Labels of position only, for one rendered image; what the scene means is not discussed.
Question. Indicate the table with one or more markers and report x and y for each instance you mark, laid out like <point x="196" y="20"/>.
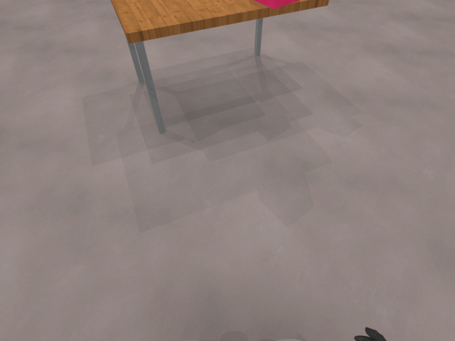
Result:
<point x="150" y="19"/>

